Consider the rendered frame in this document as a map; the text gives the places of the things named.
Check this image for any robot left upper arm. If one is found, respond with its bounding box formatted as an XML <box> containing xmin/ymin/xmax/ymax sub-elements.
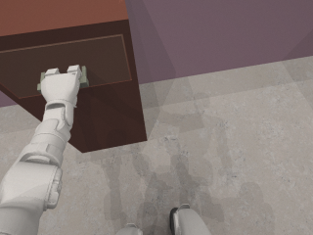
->
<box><xmin>0</xmin><ymin>162</ymin><xmax>63</xmax><ymax>235</ymax></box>

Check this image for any robot left shin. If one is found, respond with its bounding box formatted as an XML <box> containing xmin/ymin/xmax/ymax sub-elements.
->
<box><xmin>125</xmin><ymin>223</ymin><xmax>138</xmax><ymax>229</ymax></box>

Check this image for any left robot hand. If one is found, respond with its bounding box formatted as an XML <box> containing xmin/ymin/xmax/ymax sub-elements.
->
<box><xmin>41</xmin><ymin>65</ymin><xmax>82</xmax><ymax>108</ymax></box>

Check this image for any handle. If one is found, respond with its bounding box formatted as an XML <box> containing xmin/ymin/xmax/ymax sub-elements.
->
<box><xmin>37</xmin><ymin>66</ymin><xmax>89</xmax><ymax>95</ymax></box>

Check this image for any left robot forearm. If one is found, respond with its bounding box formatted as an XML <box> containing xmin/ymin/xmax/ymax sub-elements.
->
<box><xmin>0</xmin><ymin>100</ymin><xmax>74</xmax><ymax>204</ymax></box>

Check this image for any robot right thigh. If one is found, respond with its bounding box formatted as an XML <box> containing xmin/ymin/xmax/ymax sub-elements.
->
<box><xmin>173</xmin><ymin>209</ymin><xmax>211</xmax><ymax>235</ymax></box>

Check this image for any cabinet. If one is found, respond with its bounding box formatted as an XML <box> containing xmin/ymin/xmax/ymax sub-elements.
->
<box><xmin>0</xmin><ymin>0</ymin><xmax>148</xmax><ymax>154</ymax></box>

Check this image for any drawer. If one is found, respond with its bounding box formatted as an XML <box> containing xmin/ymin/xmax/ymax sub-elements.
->
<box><xmin>0</xmin><ymin>33</ymin><xmax>130</xmax><ymax>98</ymax></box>

